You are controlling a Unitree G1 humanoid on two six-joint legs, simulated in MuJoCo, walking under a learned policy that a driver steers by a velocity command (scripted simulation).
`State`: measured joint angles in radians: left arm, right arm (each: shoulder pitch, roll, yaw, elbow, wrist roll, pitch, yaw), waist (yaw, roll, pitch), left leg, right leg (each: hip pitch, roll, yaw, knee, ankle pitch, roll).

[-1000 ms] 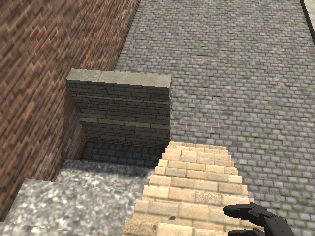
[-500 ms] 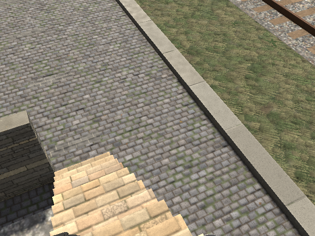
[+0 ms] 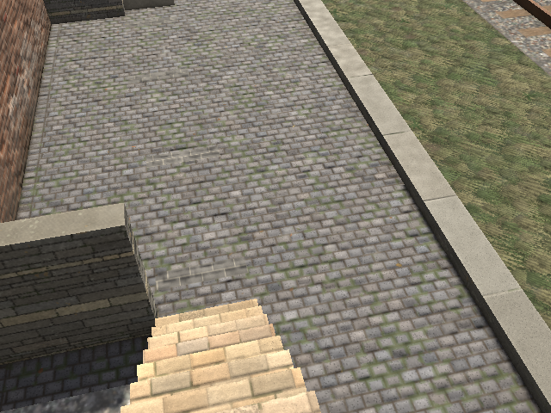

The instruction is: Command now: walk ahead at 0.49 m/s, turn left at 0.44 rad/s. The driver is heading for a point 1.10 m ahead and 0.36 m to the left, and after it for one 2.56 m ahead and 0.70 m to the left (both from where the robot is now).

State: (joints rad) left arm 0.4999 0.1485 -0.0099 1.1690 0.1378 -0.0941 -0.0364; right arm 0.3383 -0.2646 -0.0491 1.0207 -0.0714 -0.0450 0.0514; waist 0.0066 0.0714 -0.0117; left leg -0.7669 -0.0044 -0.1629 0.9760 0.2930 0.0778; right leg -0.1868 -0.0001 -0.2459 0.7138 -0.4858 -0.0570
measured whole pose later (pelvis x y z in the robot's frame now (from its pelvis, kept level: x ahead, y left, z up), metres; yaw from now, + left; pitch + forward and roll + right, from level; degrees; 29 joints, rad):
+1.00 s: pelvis +0.63 +0.33 -0.70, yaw +25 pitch +0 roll +2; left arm 0.30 0.27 0.01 0.93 0.07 -0.12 -0.04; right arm 0.52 -0.21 -0.01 1.01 -0.11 -0.07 0.05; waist -0.06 -0.05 -0.05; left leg -0.44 -0.05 0.10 1.13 -0.66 0.07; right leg -0.79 -0.02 0.10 1.48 -0.24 0.01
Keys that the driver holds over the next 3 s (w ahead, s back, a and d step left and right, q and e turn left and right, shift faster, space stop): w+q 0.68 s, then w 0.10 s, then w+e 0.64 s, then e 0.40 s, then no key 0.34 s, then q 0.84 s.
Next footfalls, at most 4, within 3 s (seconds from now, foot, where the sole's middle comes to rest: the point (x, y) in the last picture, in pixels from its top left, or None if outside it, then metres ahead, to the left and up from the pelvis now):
0.42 left None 0.32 0.28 -1.00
0.68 right None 0.49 0.16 -1.18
0.86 left None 0.58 0.41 -1.39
1.18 right None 0.84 0.32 -1.60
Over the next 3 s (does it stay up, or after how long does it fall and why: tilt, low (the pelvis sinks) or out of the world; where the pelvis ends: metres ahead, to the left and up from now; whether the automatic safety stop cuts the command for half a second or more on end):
stays up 0.99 0.46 -1.06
